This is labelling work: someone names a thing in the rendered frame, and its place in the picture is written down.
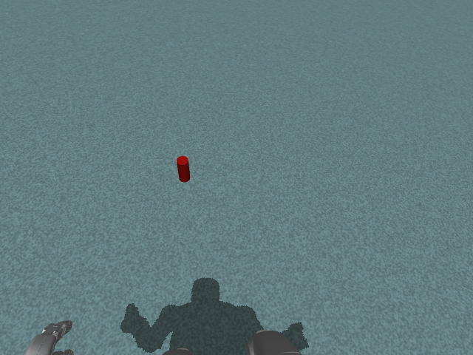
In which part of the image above can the can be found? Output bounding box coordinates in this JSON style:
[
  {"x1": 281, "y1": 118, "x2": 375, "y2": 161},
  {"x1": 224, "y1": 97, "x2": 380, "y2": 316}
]
[{"x1": 177, "y1": 156, "x2": 190, "y2": 183}]

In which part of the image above can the left robot hand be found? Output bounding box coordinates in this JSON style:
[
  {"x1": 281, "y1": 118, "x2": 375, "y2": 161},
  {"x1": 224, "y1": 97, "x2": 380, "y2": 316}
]
[{"x1": 24, "y1": 320, "x2": 74, "y2": 355}]

